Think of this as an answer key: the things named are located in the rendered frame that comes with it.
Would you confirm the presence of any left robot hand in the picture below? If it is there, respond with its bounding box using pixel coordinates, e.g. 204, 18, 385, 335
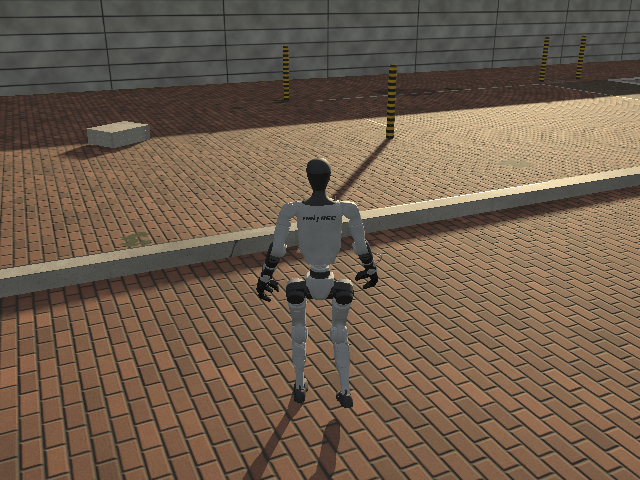
256, 277, 279, 302

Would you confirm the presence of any robot right forearm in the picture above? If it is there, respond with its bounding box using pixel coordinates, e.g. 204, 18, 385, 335
358, 239, 377, 275

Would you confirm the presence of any robot right shin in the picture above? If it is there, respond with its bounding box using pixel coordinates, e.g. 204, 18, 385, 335
333, 326, 350, 395

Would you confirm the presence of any left robot thigh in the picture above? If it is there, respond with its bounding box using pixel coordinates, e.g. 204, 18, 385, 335
286, 278, 308, 344

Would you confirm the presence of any right robot hand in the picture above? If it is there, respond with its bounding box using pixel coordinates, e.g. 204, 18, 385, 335
355, 270, 378, 289

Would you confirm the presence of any robot left forearm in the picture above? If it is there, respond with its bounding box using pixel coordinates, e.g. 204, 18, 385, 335
260, 242, 280, 283

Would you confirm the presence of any robot right upper arm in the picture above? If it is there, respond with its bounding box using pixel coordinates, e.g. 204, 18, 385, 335
340, 201, 369, 255

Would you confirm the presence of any robot left upper arm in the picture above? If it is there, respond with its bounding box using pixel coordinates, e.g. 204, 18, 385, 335
270, 201, 299, 258

